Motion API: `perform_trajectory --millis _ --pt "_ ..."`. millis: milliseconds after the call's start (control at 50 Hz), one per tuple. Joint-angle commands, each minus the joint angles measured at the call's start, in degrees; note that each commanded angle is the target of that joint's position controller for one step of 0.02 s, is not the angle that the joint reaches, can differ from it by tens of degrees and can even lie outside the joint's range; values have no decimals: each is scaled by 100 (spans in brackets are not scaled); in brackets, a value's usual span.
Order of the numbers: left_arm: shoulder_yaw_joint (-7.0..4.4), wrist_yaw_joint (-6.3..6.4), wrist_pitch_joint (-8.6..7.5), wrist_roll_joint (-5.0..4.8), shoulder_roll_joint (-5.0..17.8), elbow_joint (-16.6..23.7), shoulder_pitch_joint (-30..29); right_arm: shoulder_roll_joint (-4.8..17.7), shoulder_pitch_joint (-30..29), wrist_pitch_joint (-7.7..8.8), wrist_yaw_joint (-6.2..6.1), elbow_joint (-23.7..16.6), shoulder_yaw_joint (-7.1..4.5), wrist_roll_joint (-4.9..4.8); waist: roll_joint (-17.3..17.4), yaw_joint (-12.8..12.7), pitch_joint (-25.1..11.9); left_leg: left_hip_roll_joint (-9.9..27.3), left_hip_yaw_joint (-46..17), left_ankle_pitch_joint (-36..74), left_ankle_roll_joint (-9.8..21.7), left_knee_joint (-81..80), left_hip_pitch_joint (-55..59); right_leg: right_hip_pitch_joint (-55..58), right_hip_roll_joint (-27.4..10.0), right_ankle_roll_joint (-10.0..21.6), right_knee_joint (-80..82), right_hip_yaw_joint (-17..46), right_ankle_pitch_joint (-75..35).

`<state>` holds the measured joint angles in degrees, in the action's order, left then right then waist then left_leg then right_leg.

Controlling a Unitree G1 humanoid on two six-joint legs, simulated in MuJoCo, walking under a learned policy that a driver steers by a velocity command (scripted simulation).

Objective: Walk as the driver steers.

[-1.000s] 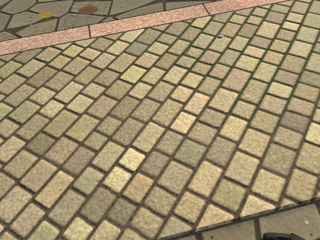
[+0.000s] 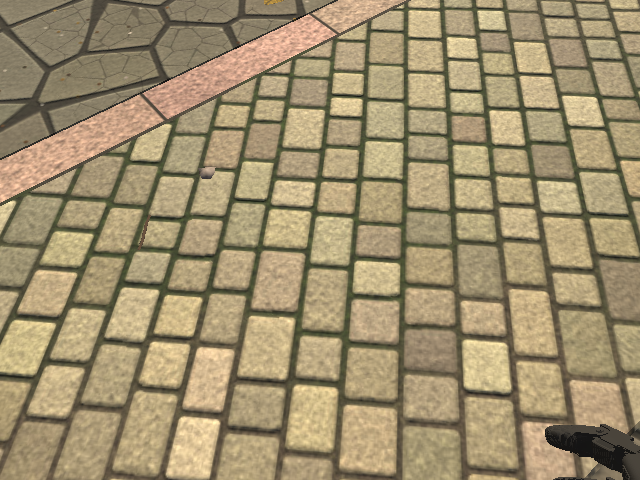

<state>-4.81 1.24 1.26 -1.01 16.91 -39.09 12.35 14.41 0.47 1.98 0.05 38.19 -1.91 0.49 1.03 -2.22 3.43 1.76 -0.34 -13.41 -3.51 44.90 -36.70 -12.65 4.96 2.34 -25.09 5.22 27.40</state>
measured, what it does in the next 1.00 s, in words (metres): steps on the spot: left foot, then right foot 0.04 m lower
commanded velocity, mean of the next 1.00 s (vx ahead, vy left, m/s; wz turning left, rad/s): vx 0.03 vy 0.00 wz -0.18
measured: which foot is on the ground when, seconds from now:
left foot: up 0.00-0.02, down 0.04-0.42, up 0.44-0.68, down 0.70-1.00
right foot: down 0.00-0.04, up 0.06-0.34, down 0.36-1.00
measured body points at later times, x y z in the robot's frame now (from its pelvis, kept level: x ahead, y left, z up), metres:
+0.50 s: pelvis +0.05 -0.02 +0.00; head +0.06 -0.05 +0.44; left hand +0.23 +0.20 -0.10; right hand +0.14 -0.31 -0.12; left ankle +0.12 +0.11 -0.68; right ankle +0.04 -0.13 -0.74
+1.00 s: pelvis +0.04 -0.02 +0.00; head +0.04 -0.03 +0.45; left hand +0.14 +0.21 -0.14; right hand +0.11 -0.26 -0.14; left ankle +0.06 +0.09 -0.71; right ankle +0.03 -0.14 -0.74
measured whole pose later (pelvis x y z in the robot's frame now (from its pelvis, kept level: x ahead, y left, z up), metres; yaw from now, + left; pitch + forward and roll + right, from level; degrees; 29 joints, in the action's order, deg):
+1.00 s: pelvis +0.04 -0.02 +0.00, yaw -8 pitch -1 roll +1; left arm -3.5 1.8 1.4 0.4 10.2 -53.6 13.1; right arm 8.9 9.5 -0.6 -3.3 51.2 -1.9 0.4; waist 0.4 0.4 1.3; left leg 0.8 3.7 -22.2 1.1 42.2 -19.0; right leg -11.2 -1.1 -5.5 -24.5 -2.1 23.0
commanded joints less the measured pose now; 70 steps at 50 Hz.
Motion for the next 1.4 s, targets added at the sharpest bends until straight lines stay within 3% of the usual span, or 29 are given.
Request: perform_trajectory --millis 20,40,60,80,100,140,200,280,360,400,420,440,460,500,540,600,660,680,700,720,740,760,780,840,1080,1200,1340,1360,1400 --pt "-176 24 -50 -50 740 641 -784 797 943 35 -29 -129 -362 -2 -878 791 -1193 -346 383 621 184 -972 2198 -191 -1026 418 -625 870 -3539" --pt "-111 26 -79 -7 459 713 -775 951 1348 65 -56 -59 -446 79 -484 944 -1412 4 -36 1167 422 -1343 3191 -626 -506 69 -1606 605 -3174" --pt "0 48 -58 70 -2 812 -91 1341 1155 45 -94 -237 -470 189 1342 403 -1504 1694 -2462 2543 1351 -2058 4095 -2171 358 -369 -3148 171 900" --pt "-112 4 -42 -56 463 673 597 1184 801 66 -135 -391 -428 288 1791 24 -1836 2410 -4045 1297 2170 -2630 3364 -2282 24 -415 -4438 569 1013" --pt "-233 -15 34 -138 882 613 349 716 351 90 -181 -587 -285 200 1185 55 -1182 2254 -3416 617 2215 -2717 2673 -2359 -220 -459 -5070 317 630" --pt "-218 40 159 1 778 653 1 535 239 24 -246 -537 -226 83 450 107 -791 1604 -2087 -169 1754 -2727 1949 -2198 -445 -501 -5240 108 -8" --pt "-126 -9 171 0 465 684 -6 618 347 33 -303 -439 -252 51 439 66 -839 1172 -918 758 1591 -2647 1836 -1721 -468 -539 -4543 -120 -418" --pt "95 -72 69 26 39 805 -508 783 639 -84 -291 -284 -355 -17 729 358 -1201 1137 -501 1383 1707 -2351 2458 -1172 -566 -593 -2226 -370 -37" --pt "28 -234 113 -8 196 498 -47 833 674 -251 -319 -233 -374 -135 740 254 -1114 1204 -622 263 1571 -1888 1926 -6 -519 -337 -183 -556 -1679" --pt "-16 -302 127 85 239 278 151 520 1054 -258 -237 -90 -282 -87 120 356 -1052 658 -101 -601 1060 -1302 1269 877 -292 -184 191 -833 -1998" --pt "-59 -303 130 96 366 261 194 389 1044 -225 -171 -102 -239 3 -319 370 -996 324 142 -991 679 -556 478 1371 -750 -37 83 -288 -2203" --pt "-107 -253 128 131 609 279 239 177 891 -168 -85 -155 -173 88 -1213 331 -931 -91 610 -1702 305 724 -317 1510 -1696 255 216 698 -2818" --pt "-104 -230 85 318 729 350 143 304 800 -174 -88 -192 -245 -51 -1439 208 -983 -61 308 -2211 212 1463 -416 723 -2423 879 563 1306 -2631" --pt "9 -225 -96 316 397 406 -496 600 824 -341 -196 -20 -371 -103 -987 315 -624 79 -64 -1866 150 2592 -388 44 -2306 946 767 1266 -1746" --pt "141 -156 -206 251 95 346 -982 484 1111 -456 -293 187 -368 -16 -1047 556 -599 63 -177 -1408 69 2924 -91 -137 -1955 747 499 641 -2653" --pt "186 -62 -202 215 -18 71 -883 235 1142 -437 -273 222 -268 8 -900 626 -916 133 58 -1201 84 2069 563 135 -1652 556 143 134 -3548" --pt "177 -7 -114 120 -37 -149 -717 -43 1061 -437 -176 223 -136 18 -1022 503 -977 72 554 -1696 115 203 1602 260 -1651 575 -15 146 -3336" --pt "202 7 -99 51 -131 -250 -627 -117 1304 -430 -150 347 -107 30 -928 587 -858 21 644 -1006 180 -858 2120 99 -1583 500 -86 112 -2874" --pt "187 46 -109 1 -191 -377 -280 84 1494 -428 -124 515 -137 84 -539 457 -710 75 264 34 319 -1556 2486 -89 -1290 248 -380 -79 -2203" --pt "154 89 -109 129 -233 -409 285 557 1304 -393 -144 436 -167 66 658 -165 -712 660 -850 1426 686 -1690 2629 -384 -747 -153 -782 -344 -840" --pt "99 132 -58 94 -71 -379 213 468 853 -345 -140 389 -151 36 1411 -168 -354 1101 -1572 242 1519 -1959 1338 -147 -686 -401 -285 -196 -585" --pt "74 137 -30 90 127 -411 -300 166 458 -285 -167 306 -87 32 852 -41 6 841 -1222 -382 1431 -1976 837 387 -723 -464 -174 -241 -1461" --pt "80 121 -16 127 -9 -436 -437 99 619 -227 -197 455 -74 68 516 70 -208 574 -833 -637 1160 -1829 889 676 -679 -493 -133 -317 -1866" --pt "86 83 58 107 -241 -739 -248 112 873 -151 -292 746 -114 17 98 171 -361 291 -416 -1480 839 -1613 1130 790 -679 -560 40 -421 -1776" --pt "104 95 -128 191 -354 -1534 334 -137 700 -236 -317 1305 -113 -36 -123 346 -216 210 -211 -1320 884 -1202 1177 424 -793 -461 287 -645 -1569" --pt "196 200 -167 225 -260 -1553 446 -229 683 -233 -315 1670 -57 -18 -472 458 132 80 121 -624 638 -874 1670 -624 -1177 -67 875 -323 50" --pt "301 112 -209 199 -446 -1872 1044 -209 705 -168 -237 2114 -64 -62 -359 362 -418 127 49 65 568 -747 1483 436 -1125 -43 321 -494 -2487" --pt "302 117 -186 183 -448 -1944 1189 -253 818 -184 -228 2220 -55 -65 -420 340 -578 20 201 -456 560 -640 1451 596 -1122 25 383 -455 -1846" --pt "153 160 -121 50 33 -1968 1517 -157 650 -172 -217 2221 -101 -140 -893 71 -327 -291 682 -1815 569 226 614 774 -1718 541 1036 548 1108"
